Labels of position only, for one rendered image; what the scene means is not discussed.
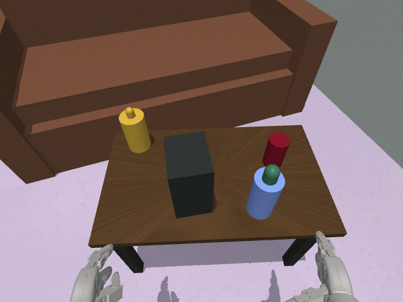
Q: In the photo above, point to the coffee table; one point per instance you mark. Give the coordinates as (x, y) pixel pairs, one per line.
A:
(135, 206)

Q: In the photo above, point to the left robot hand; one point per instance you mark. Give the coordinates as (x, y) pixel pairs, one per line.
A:
(90, 281)

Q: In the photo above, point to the right robot hand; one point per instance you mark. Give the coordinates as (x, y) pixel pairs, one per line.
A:
(331, 272)

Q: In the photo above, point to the sofa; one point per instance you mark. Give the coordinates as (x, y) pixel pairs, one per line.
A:
(68, 68)

